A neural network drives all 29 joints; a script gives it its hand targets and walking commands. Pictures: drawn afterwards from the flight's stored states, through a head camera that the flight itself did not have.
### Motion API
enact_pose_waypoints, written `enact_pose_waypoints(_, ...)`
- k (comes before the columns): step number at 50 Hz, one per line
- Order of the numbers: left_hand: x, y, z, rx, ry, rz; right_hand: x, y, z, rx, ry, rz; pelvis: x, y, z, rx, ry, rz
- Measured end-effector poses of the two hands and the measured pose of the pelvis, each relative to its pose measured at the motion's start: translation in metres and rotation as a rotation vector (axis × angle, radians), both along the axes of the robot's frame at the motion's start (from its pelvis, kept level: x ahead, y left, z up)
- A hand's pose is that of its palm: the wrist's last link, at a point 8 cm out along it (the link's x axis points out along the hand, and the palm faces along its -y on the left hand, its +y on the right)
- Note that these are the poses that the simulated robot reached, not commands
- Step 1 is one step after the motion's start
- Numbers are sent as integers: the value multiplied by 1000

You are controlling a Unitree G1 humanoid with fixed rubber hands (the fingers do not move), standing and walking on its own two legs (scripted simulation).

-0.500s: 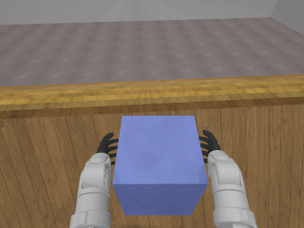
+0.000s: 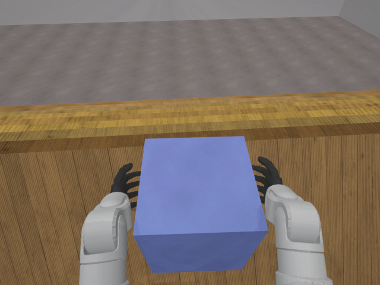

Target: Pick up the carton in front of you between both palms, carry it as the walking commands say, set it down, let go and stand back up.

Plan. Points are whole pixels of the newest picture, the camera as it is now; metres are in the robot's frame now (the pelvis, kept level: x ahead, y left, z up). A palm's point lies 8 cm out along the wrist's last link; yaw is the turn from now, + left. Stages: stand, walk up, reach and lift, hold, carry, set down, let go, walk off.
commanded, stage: carry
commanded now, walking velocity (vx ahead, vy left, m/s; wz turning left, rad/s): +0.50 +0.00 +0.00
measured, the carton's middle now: (196, 208) +0.29 +0.00 +0.01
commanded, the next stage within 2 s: none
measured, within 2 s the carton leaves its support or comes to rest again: neither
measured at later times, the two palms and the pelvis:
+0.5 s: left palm (143, 110) +0.54 +0.14 +0.10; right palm (249, 106) +0.56 -0.15 +0.10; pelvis +0.28 -0.02 +0.01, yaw +1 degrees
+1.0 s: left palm (153, 58) +0.87 +0.15 +0.10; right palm (232, 55) +0.87 -0.15 +0.11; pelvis +0.61 +0.01 +0.02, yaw -2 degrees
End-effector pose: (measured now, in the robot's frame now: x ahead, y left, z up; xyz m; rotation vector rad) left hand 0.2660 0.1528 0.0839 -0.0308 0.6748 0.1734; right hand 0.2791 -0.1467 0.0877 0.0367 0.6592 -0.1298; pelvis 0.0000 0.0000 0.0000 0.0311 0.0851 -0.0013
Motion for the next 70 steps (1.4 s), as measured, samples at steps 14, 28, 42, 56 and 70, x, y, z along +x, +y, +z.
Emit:
enact_pose_waypoints(14,139,-31,11,-16,34,-1,133,-32,8,31,36,-34,140,-30,4,-33,2,46)
enact_pose_waypoints(28,320,-1,2,-15,43,31,321,-2,-5,10,44,9,326,-7,-3,3,-15,6)
enact_pose_waypoints(42,505,0,-7,-25,114,-109,470,0,-3,-21,115,-114,500,24,21,-64,-10,-41)
enact_pose_waypoints(56,706,-16,12,-9,-52,1,700,-17,7,19,-52,-20,710,-16,-15,-48,-51,12)
enact_pose_waypoints(70,913,-30,36,26,4,4,915,-30,29,-5,2,28,860,-38,11,-12,-19,8)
